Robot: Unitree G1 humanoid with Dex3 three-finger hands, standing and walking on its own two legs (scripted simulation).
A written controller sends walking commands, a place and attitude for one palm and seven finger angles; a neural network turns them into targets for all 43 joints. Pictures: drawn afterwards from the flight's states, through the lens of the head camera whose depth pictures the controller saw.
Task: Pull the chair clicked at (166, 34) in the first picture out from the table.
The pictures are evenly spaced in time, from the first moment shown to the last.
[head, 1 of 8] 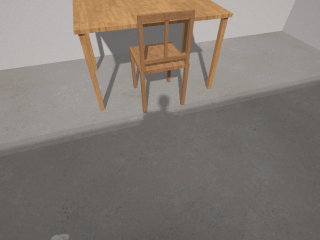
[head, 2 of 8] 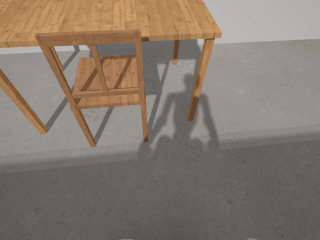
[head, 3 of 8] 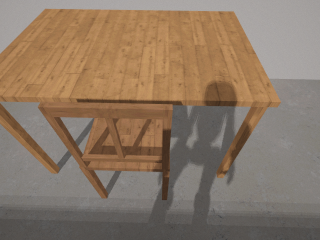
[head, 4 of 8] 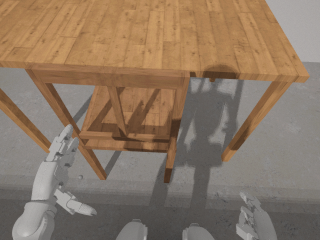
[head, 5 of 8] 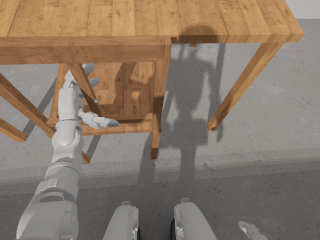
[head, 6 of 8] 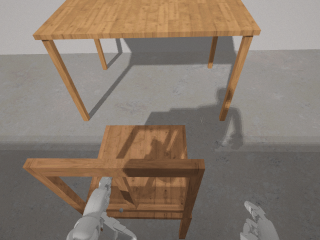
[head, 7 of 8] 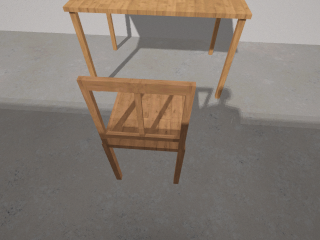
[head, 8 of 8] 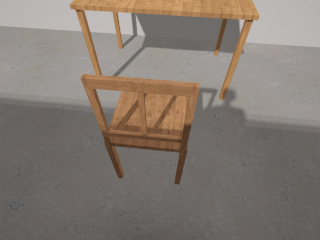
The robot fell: no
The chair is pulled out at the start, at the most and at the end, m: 0.00 0.68 0.68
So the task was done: yes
